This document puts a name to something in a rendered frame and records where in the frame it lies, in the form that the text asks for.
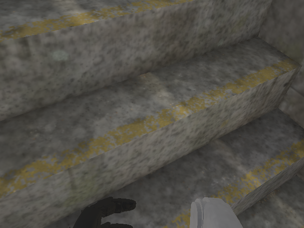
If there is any right robot thigh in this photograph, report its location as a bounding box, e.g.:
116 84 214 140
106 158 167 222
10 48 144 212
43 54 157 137
189 197 243 228

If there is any left robot hand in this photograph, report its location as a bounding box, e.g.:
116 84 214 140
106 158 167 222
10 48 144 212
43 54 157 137
69 197 137 228

